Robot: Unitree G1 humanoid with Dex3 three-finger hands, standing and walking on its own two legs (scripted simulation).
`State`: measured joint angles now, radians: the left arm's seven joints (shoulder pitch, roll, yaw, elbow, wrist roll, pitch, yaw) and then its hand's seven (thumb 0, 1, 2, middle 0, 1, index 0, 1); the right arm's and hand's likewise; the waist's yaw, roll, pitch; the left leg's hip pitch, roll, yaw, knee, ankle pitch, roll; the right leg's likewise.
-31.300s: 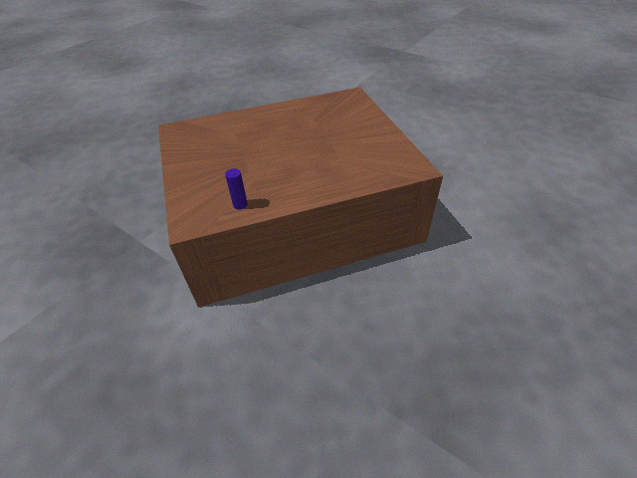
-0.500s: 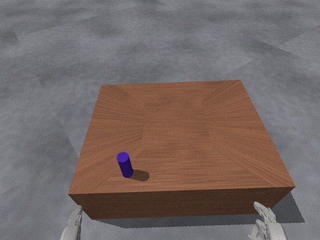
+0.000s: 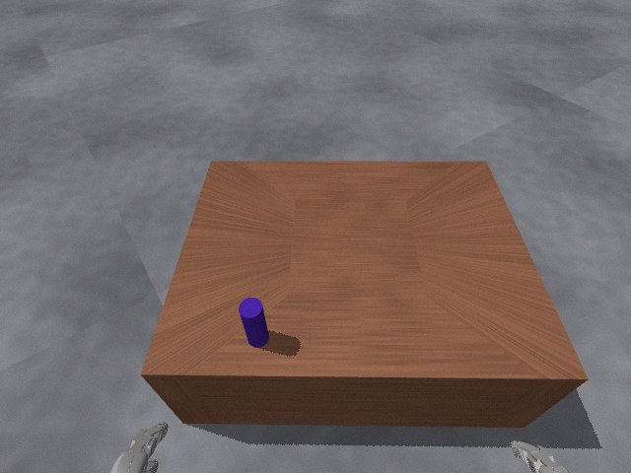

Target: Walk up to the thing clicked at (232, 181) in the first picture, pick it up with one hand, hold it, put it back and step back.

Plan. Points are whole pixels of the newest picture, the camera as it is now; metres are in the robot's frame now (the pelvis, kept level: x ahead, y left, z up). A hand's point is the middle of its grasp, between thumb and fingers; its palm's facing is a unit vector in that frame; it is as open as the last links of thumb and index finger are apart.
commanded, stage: stand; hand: left
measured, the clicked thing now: (254, 323) +0.50 +0.18 -0.30
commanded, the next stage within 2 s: none
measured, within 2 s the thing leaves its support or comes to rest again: neither
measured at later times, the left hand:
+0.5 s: hand out of the picture +0.05 +0.25 -0.12, palm faces +0.01 -0.94 -0.35, open 7.4 cm
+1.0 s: hand out of the picture +0.04 +0.24 -0.11, palm faces +0.01 -0.94 -0.34, open 7.4 cm
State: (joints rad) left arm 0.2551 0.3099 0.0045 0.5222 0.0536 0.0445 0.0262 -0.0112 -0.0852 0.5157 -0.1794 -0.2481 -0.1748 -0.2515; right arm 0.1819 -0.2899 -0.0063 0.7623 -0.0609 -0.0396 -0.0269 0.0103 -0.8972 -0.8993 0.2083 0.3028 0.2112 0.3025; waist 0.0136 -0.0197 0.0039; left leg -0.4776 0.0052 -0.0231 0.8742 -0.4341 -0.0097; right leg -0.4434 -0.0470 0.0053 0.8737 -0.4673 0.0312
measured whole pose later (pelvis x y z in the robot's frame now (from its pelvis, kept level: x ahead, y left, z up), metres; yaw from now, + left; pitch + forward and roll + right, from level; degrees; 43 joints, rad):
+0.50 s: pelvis -0.01 +0.01 +0.04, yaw +1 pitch -4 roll +0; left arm 0.20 0.32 0.00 1.03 0.02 0.00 0.02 0.00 0.89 0.90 -0.20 -0.30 -0.20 -0.30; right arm 0.17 -0.30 -0.02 1.04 -0.03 0.00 -0.01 0.01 -0.90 -0.90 0.21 0.30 0.21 0.30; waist 0.01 0.01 0.05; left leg -0.21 0.00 -0.04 0.53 -0.25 -0.01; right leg -0.16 -0.06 -0.02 0.51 -0.28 0.04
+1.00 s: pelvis -0.01 +0.00 +0.05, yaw +1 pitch -4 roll +0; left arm 0.15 0.33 0.01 1.15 0.02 0.00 0.01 0.00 0.91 0.90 -0.20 -0.30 -0.20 -0.30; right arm 0.16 -0.33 -0.02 1.14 -0.02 0.00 -0.01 0.01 -0.90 -0.90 0.20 0.30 0.21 0.30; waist 0.00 0.01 0.06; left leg -0.15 0.01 -0.04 0.39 -0.18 -0.02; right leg -0.10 -0.04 -0.03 0.38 -0.22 0.03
